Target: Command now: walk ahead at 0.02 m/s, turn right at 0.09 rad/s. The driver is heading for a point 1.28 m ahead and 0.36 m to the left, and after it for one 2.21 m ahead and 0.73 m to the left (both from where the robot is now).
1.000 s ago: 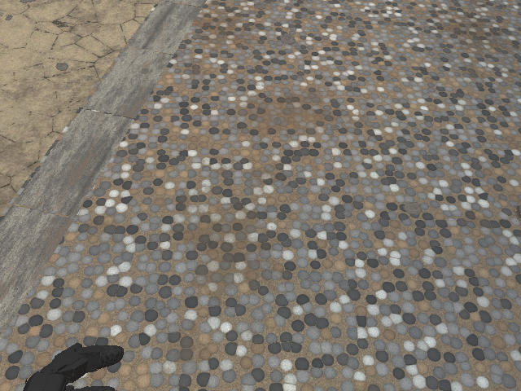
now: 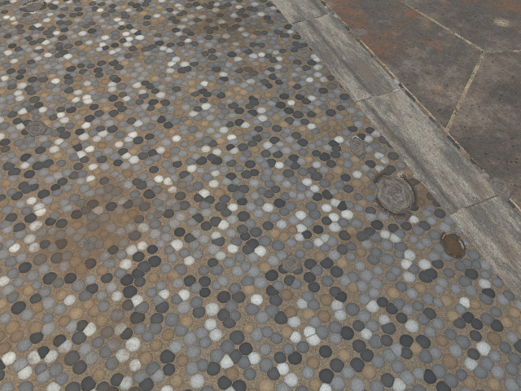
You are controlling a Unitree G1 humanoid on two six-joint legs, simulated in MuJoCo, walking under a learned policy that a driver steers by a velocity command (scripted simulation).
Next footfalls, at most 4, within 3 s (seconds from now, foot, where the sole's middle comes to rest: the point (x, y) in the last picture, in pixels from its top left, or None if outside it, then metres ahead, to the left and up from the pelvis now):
0.08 right None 0.04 -0.15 -0.78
0.46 left None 0.02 0.12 -0.78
0.94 right None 0.12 -0.07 -0.78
1.28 left None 0.06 0.16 -0.78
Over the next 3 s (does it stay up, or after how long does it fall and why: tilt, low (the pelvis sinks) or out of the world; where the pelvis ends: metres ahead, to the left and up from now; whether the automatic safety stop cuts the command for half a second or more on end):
stays up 0.89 0.47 0.00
